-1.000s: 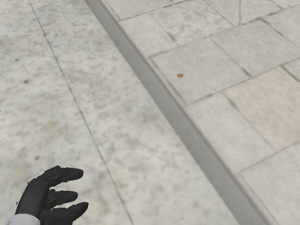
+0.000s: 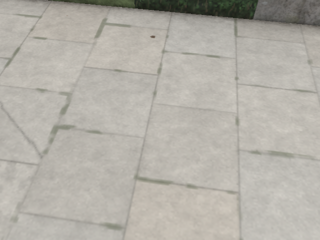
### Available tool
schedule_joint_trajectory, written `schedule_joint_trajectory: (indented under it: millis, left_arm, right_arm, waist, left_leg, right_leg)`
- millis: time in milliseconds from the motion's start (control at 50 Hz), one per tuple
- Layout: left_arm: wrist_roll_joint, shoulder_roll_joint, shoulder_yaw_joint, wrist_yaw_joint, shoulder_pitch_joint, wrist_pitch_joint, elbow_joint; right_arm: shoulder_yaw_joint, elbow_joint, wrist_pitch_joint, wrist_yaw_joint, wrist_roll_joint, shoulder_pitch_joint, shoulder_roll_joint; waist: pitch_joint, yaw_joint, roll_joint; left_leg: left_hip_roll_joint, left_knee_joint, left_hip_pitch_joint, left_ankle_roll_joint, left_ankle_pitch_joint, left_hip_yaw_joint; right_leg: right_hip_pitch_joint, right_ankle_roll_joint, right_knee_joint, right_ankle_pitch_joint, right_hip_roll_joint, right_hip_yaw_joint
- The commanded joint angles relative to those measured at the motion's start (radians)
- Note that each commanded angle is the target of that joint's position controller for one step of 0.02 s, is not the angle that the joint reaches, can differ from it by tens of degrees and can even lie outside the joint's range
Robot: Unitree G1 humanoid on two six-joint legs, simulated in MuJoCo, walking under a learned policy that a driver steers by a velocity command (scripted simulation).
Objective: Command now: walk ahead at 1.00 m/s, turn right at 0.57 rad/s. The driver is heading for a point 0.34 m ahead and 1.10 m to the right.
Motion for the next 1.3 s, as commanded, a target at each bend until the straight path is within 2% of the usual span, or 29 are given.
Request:
schedule_joint_trajectory:
  millis: [20,120,200,240,280,300,320,340,380,480,540,640,700,740,760,780,800,840,880,960,1060,1100,1120,1140,1160,1180,1200,1240,1300]
  left_arm:
    - [-0.010,0.101,0.021,0.016,0.012,-0.071,-0.058]
    - [-0.029,0.102,0.025,-0.013,0.091,-0.107,-0.002]
    - [-0.026,0.157,0.033,-0.009,0.143,-0.115,0.044]
    - [0.000,0.205,0.043,0.002,0.142,-0.104,0.056]
    - [0.032,0.199,0.043,0.011,0.035,-0.085,0.046]
    - [-0.013,0.042,0.006,0.003,0.149,-0.091,0.004]
    - [-0.014,0.045,-0.008,-0.004,0.158,-0.108,-0.004]
    - [-0.012,0.071,-0.007,0.003,0.064,-0.105,-0.016]
    - [0.010,0.070,-0.016,-0.016,-0.058,-0.094,-0.041]
    - [0.013,0.003,-0.045,-0.052,-0.142,-0.036,-0.100]
    - [0.004,0.004,-0.053,-0.069,-0.264,-0.043,-0.145]
    - [0.004,-0.004,-0.056,-0.088,-0.362,-0.051,-0.156]
    - [-0.004,0.074,-0.024,-0.068,-0.111,-0.053,-0.086]
    - [-0.008,0.162,0.038,-0.036,0.253,-0.043,0.026]
    - [-0.023,0.232,0.062,-0.013,0.169,-0.026,0.021]
    - [0.008,0.312,0.083,-0.014,0.154,-0.011,-0.017]
    - [0.009,0.253,0.083,-0.003,0.159,-0.012,-0.023]
    - [-0.008,0.170,0.068,0.009,0.111,-0.032,0.024]
    - [-0.016,0.122,0.042,0.015,0.065,-0.057,0.013]
    - [-0.014,0.155,0.049,-0.002,0.041,-0.086,-0.004]
    - [-0.034,0.191,0.070,-0.018,0.111,-0.085,0.021]
    - [-0.025,0.230,0.079,-0.012,0.106,-0.080,0.024]
    - [-0.019,0.262,0.085,-0.015,0.056,-0.080,0.014]
    - [-0.010,0.213,0.071,-0.017,0.003,-0.091,-0.006]
    - [-0.016,0.030,0.026,-0.007,0.022,-0.096,-0.047]
    - [-0.040,0.061,0.010,0.000,0.116,-0.088,-0.092]
    - [0.000,0.127,0.014,0.003,0.006,-0.069,-0.062]
    - [0.021,0.131,0.023,-0.033,-0.100,-0.047,-0.067]
    - [0.027,0.033,-0.003,-0.074,-0.190,-0.007,-0.138]
  right_arm:
    - [-0.030,-0.060,0.021,0.010,-0.019,0.065,-0.151]
    - [0.001,-0.135,0.007,0.036,0.015,-0.197,-0.081]
    - [-0.019,-0.136,0.004,0.029,0.027,-0.230,-0.131]
    - [-0.050,-0.098,0.001,0.012,0.025,-0.082,-0.194]
    - [-0.091,0.018,0.011,-0.025,0.026,0.321,-0.268]
    - [-0.124,0.034,0.007,-0.032,-0.019,0.390,-0.375]
    - [-0.116,0.038,0.009,-0.004,-0.002,0.346,-0.324]
    - [-0.106,0.024,0.004,0.004,0.004,0.204,-0.253]
    - [-0.082,0.048,-0.006,0.011,0.006,0.147,-0.153]
    - [-0.067,0.121,-0.058,0.020,0.023,0.147,-0.143]
    - [-0.061,0.136,-0.078,0.026,0.031,0.153,-0.138]
    - [-0.064,0.172,-0.080,-0.001,0.041,0.254,-0.195]
    - [-0.086,0.155,-0.022,-0.040,0.015,0.223,-0.280]
    - [-0.095,0.118,0.002,-0.042,-0.001,0.133,-0.294]
    - [-0.064,0.067,-0.014,-0.021,-0.013,0.099,-0.147]
    - [-0.051,-0.050,-0.030,-0.007,0.046,0.135,-0.151]
    - [-0.038,-0.048,-0.052,-0.011,0.033,0.046,-0.177]
    - [-0.029,-0.055,-0.058,-0.010,0.013,-0.036,-0.164]
    - [-0.023,-0.051,-0.015,-0.003,-0.026,-0.013,-0.160]
    - [0.003,-0.158,0.008,0.020,-0.013,-0.217,-0.113]
    - [-0.004,-0.188,0.001,0.011,0.020,-0.272,-0.138]
    - [-0.035,-0.149,-0.005,-0.009,0.021,-0.130,-0.210]
    - [-0.057,-0.107,-0.011,-0.023,0.025,0.048,-0.247]
    - [-0.086,-0.057,-0.014,-0.043,0.012,0.270,-0.310]
    - [-0.105,-0.031,-0.017,-0.059,-0.025,0.380,-0.378]
    - [-0.117,-0.049,-0.011,-0.045,-0.022,0.245,-0.398]
    - [-0.095,-0.084,-0.010,-0.038,-0.018,0.104,-0.262]
    - [-0.076,-0.043,-0.010,-0.028,-0.023,0.070,-0.179]
    - [-0.064,0.074,-0.043,-0.010,0.015,0.161,-0.133]
  waist:
    - [-0.012,-0.041,0.094]
    - [0.040,0.056,0.041]
    - [-0.014,0.072,-0.012]
    - [-0.127,-0.014,-0.067]
    - [-0.270,-0.241,-0.066]
    - [-0.394,-0.159,0.233]
    - [-0.474,-0.126,0.283]
    - [-0.270,-0.085,0.162]
    - [-0.102,-0.048,-0.036]
    - [0.061,0.044,0.032]
    - [0.083,0.033,0.039]
    - [0.046,0.008,0.062]
    - [-0.139,0.159,0.156]
    - [-0.276,0.308,0.102]
    - [-0.210,0.175,-0.183]
    - [-0.413,0.124,-0.276]
    - [-0.348,0.152,-0.022]
    - [-0.099,0.061,0.108]
    - [-0.045,-0.012,0.110]
    - [0.048,0.006,0.030]
    - [-0.020,0.077,-0.026]
    - [-0.134,0.011,-0.024]
    - [-0.216,-0.105,-0.025]
    - [-0.318,-0.212,-0.007]
    - [-0.394,-0.182,0.262]
    - [-0.470,-0.062,0.451]
    - [-0.287,-0.063,0.217]
    - [-0.123,-0.053,0.015]
    - [-0.025,-0.019,0.061]
  left_leg:
    - [0.062,-0.172,-0.177,-0.029,-0.045,0.021]
    - [0.001,-0.651,-0.056,0.027,0.440,0.128]
    - [-0.096,-0.811,0.023,0.100,0.507,0.154]
    - [-0.165,-0.806,0.168,0.124,0.339,0.145]
    - [-0.103,-0.786,0.573,0.157,0.169,0.091]
    - [0.190,-0.810,0.858,0.296,-0.076,-0.367]
    - [0.259,-1.041,0.882,0.331,-0.171,-0.794]
    - [0.237,-1.078,0.731,0.324,-0.233,-0.670]
    - [0.174,-1.119,0.448,0.290,-0.116,-0.441]
    - [0.103,-1.306,0.186,0.195,0.072,-0.079]
    - [0.027,-1.342,0.194,0.149,0.395,0.164]
    - [0.055,-1.311,0.462,0.080,1.060,0.300]
    - [0.102,-0.864,0.589,0.056,1.537,0.309]
    - [0.063,-0.243,0.352,0.065,1.157,0.299]
    - [-0.105,0.086,0.001,0.041,0.001,0.258]
    - [-0.191,0.334,-0.374,0.002,-0.157,0.044]
    - [-0.116,0.251,-0.450,0.028,-0.062,-0.033]
    - [-0.040,0.011,-0.362,0.024,-0.028,-0.030]
    - [-0.011,-0.097,-0.248,-0.007,-0.061,-0.021]
    - [-0.014,-0.484,-0.099,-0.041,0.139,0.059]
    - [-0.098,-0.795,0.129,0.008,0.447,0.071]
    - [-0.149,-0.829,0.300,0.027,0.329,0.059]
    - [-0.134,-0.840,0.492,0.035,0.273,0.052]
    - [-0.033,-0.792,0.730,0.053,0.107,-0.022]
    - [0.267,-0.874,0.937,0.087,-0.189,-0.368]
    - [0.392,-1.080,0.907,0.169,-0.344,-0.864]
    - [0.327,-1.137,0.728,0.174,-0.487,-0.739]
    - [0.238,-1.134,0.508,0.158,-0.194,-0.403]
    - [0.174,-1.182,0.413,0.105,0.121,-0.114]
  right_leg:
    - [0.053,-0.147,-0.407,0.261,-0.329,0.465]
    - [0.016,-0.051,-0.518,0.527,-0.213,0.250]
    - [0.285,0.001,-0.470,0.929,-0.287,0.233]
    - [0.397,0.035,-0.238,1.229,-0.330,0.231]
    - [0.197,0.057,0.275,1.096,-0.290,0.188]
    - [-0.166,0.115,0.805,0.350,-0.129,0.116]
    - [-0.328,0.097,0.909,-0.118,-0.049,0.201]
    - [-0.423,0.084,0.903,-0.027,-0.151,0.204]
    - [-0.391,0.084,0.788,0.027,-0.228,0.177]
    - [-0.413,0.119,0.579,0.121,-0.293,0.155]
    - [-0.379,0.114,0.315,0.333,-0.292,0.057]
    - [-0.254,0.042,0.058,0.446,-0.194,-0.125]
    - [-0.010,0.002,0.057,0.226,-0.086,-0.148]
    - [0.414,-0.062,-0.047,0.116,-0.118,0.003]
    - [0.535,-0.089,-0.002,0.248,-0.305,0.306]
    - [0.839,-0.342,-0.193,0.103,-0.476,0.834]
    - [0.796,-0.285,-0.306,0.070,-0.473,0.856]
    - [0.441,-0.197,-0.355,0.187,-0.383,0.661]
    - [0.227,-0.164,-0.371,0.292,-0.314,0.540]
    - [-0.067,-0.130,-0.470,0.340,-0.212,0.440]
    - [0.058,-0.022,-0.399,0.640,-0.221,0.438]
    - [0.160,0.030,-0.158,0.889,-0.215,0.441]
    - [0.111,0.055,0.067,0.885,-0.198,0.427]
    - [-0.028,0.072,0.350,0.732,-0.157,0.387]
    - [-0.292,0.082,0.690,-0.188,-0.062,0.290]
    - [-0.446,0.085,0.828,-0.175,-0.088,0.212]
    - [-0.488,0.085,0.825,-0.047,-0.184,0.176]
    - [-0.448,0.101,0.734,0.023,-0.255,0.136]
    - [-0.474,0.102,0.670,0.053,-0.327,0.125]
